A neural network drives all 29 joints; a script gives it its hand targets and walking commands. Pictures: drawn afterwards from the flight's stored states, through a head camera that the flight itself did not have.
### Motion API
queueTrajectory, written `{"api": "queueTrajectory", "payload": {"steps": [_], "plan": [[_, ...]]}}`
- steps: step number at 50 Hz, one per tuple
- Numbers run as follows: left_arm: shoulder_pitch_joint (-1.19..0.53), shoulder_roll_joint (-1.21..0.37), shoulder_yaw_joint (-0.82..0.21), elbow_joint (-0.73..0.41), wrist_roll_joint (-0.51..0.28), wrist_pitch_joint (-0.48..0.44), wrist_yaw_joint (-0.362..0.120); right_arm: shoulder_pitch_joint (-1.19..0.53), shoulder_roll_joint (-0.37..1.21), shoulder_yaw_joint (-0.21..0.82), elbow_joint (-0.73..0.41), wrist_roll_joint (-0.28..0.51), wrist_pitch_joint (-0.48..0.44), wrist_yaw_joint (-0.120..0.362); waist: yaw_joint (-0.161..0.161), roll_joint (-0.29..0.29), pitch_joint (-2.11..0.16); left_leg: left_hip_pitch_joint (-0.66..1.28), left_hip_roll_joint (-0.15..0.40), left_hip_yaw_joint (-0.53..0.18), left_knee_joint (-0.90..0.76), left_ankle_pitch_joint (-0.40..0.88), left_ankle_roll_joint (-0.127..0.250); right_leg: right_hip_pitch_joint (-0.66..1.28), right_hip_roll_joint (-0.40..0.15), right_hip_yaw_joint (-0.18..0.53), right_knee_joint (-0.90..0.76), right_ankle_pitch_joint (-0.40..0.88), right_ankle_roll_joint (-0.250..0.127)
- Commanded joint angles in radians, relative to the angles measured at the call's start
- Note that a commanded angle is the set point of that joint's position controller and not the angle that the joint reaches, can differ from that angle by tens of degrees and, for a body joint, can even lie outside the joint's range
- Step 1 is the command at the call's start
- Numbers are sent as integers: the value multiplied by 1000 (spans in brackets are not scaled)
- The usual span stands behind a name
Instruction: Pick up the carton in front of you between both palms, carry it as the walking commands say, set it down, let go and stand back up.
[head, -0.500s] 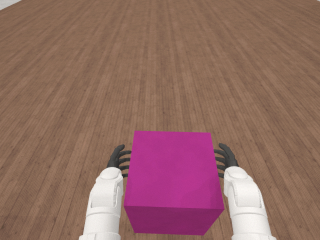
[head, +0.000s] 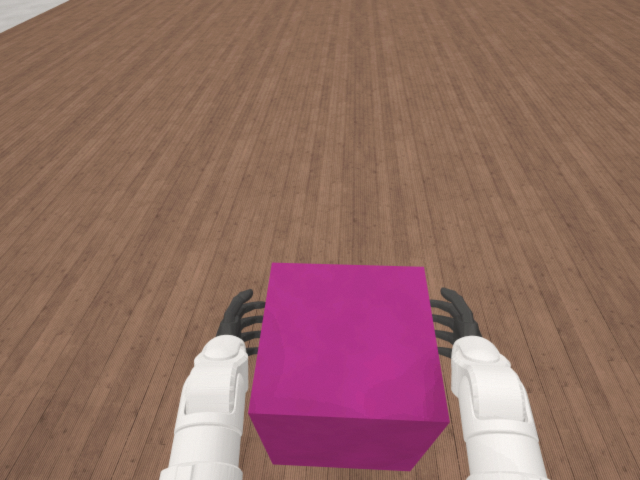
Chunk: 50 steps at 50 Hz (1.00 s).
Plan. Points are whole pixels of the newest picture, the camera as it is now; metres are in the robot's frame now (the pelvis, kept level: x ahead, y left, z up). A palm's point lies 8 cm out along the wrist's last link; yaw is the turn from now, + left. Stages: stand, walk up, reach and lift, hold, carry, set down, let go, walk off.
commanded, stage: hold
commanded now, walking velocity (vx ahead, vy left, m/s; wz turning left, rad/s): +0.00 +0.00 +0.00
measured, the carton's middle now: (343, 371) +0.29 +0.00 -0.05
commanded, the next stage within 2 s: set down in 0.20 s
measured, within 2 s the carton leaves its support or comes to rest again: neither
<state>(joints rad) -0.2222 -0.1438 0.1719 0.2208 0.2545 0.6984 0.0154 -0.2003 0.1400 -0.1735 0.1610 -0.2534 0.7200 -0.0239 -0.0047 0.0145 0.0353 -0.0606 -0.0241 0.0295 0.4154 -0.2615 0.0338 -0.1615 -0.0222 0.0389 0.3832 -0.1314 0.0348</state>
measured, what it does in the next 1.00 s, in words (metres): lowers itself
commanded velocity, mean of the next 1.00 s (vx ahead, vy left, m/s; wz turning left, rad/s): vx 0.00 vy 0.00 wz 0.00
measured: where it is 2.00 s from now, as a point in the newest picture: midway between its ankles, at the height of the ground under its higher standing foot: outside the picture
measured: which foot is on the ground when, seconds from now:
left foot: down 0.00-1.00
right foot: down 0.00-1.00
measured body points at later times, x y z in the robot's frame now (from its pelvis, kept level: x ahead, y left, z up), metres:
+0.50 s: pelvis -0.02 -0.05 -0.01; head -0.03 -0.06 +0.44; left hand +0.31 +0.14 +0.02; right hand +0.33 -0.16 +0.02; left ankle -0.02 +0.09 -0.74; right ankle +0.06 -0.14 -0.74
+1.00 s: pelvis -0.05 -0.02 -0.11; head +0.16 -0.02 +0.29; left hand +0.37 +0.12 -0.19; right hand +0.35 -0.18 -0.19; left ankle -0.01 +0.09 -0.74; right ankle +0.06 -0.14 -0.74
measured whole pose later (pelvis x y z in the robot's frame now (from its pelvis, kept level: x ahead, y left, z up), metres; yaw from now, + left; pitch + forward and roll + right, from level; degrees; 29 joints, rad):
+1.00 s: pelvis -0.05 -0.02 -0.11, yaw +5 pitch +33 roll +0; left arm -0.66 -0.09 0.34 0.63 0.20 0.17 0.04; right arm -0.57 0.16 -0.45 0.45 -0.23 0.19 -0.05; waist -0.07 0.05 -0.12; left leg -1.29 -0.11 -0.08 1.15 -0.43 0.00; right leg -1.35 0.04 0.08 1.08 -0.31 0.04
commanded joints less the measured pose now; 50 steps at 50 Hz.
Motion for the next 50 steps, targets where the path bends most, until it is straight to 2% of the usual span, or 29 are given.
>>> {"api": "queueTrajectory", "payload": {"steps": [1, 4, 6, 12, 15, 19, 22, 25, 28, 30, 32, 37, 41, 45, 50], "plan": [[-473, -926, -516, -69, -246, -46, -229, -441, 919, 534, -29, 237, -44, 249, -5, 26, -256, -13, -26, -145, -91, 307, -35, 183, 139, 15, 3, 142, -39], [-521, -927, -519, -42, -259, -42, -249, -439, 931, 495, 23, 212, -41, 247, -29, 18, -221, -75, -25, -142, -106, 193, -32, 205, 133, 16, -3, 89, -48], [-539, -928, -509, -21, -257, -40, -260, -447, 941, 477, 51, 202, -39, 251, -32, 16, -204, -109, -27, -139, -113, 139, -28, 219, 127, 17, -6, 66, -48], [-594, -934, -454, 40, -231, -45, -277, -540, 984, 470, 101, 209, -35, 273, 0, -9, -197, -188, -36, -127, -123, 15, -4, 272, 107, 20, -15, 5, -36], [-687, -909, -383, 130, -190, -71, -297, -646, 1018, 433, 168, 201, -42, 277, 19, -28, -176, -250, -40, -113, -105, -100, 18, 273, 91, 31, -14, -118, -29], [-833, -865, -242, 300, -104, -136, -326, -772, 1036, 294, 337, 145, -82, 267, 13, -41, -152, -319, -47, -96, -32, -180, 33, 221, 68, 63, -2, -272, -22], [-891, -811, -97, 421, -15, -183, -319, -822, 986, 142, 446, 61, -117, 229, -7, -39, -122, -379, -53, -98, 36, -184, 36, 165, 57, 85, 12, -323, -20], [-875, -724, 35, 503, 75, -222, -286, -810, 877, 2, 483, -29, -162, 183, -17, -25, -110, -440, -57, -104, 86, -159, 37, 99, 63, 82, 54, -273, -18], [-828, -645, 100, 525, 123, -275, -257, -753, 766, -85, 479, -97, -230, 150, -33, -15, -143, -516, -69, -101, 134, -103, 30, 13, 78, 63, 130, -139, -18], [-809, -623, 89, 519, 121, -330, -249, -728, 730, -89, 465, -110, -294, 137, -44, -13, -207, -576, -84, -97, 176, -55, 19, -30, 89, 52, 189, -21, -13], [-806, -642, 45, 510, 98, -398, -244, -737, 740, -43, 445, -93, -368, 132, -47, -18, -298, -641, -99, -95, 220, -9, 8, -60, 100, 43, 246, 85, -8], [-862, -736, -140, 493, 5, -561, -229, -815, 835, 156, 422, -10, -538, 133, -44, -2, -608, -804, -125, -96, 344, 80, -13, -138, 121, 35, 418, 242, -10], [-902, -812, -315, 419, -75, -613, -200, -868, 885, 313, 352, 65, -598, 143, -58, 21, -939, -856, -139, -90, 464, 187, -43, -206, 138, 17, 564, 339, -6], [-917, -867, -409, 375, -123, -595, -173, -884, 886, 371, 311, 102, -585, 168, -80, 41, -1088, -871, -142, -95, 563, 206, -61, -413, 155, -18, 657, 267, -3], [-945, -892, -395, 424, -131, -533, -170, -898, 870, 326, 374, 90, -522, 209, -108, 58, -1006, -990, -140, -93, 622, 55, -68, -672, 160, -48, 725, 83, -13]]}}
